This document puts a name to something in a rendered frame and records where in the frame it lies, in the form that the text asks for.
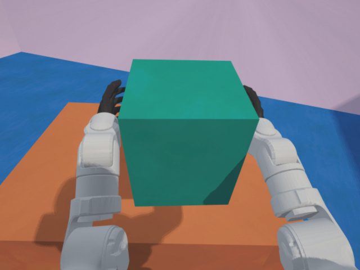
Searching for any carton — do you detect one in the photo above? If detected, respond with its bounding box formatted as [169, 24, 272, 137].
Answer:
[118, 59, 259, 206]

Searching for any right robot upper arm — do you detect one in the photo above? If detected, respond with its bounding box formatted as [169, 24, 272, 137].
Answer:
[277, 218, 358, 270]

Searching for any right robot forearm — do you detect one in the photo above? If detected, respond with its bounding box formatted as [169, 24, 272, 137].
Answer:
[248, 118, 355, 265]

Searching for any pedestal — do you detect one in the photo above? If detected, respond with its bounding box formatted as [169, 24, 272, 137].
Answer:
[0, 102, 303, 270]

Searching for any left robot upper arm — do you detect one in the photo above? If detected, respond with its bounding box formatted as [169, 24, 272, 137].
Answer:
[61, 225, 129, 270]

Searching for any robot left hand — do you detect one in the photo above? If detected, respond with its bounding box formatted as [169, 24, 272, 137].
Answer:
[97, 79, 125, 118]

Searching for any left robot forearm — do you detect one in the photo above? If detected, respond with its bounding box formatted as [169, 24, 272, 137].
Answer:
[60, 112, 122, 269]

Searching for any robot right hand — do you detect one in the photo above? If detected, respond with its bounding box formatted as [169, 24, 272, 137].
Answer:
[243, 85, 264, 118]

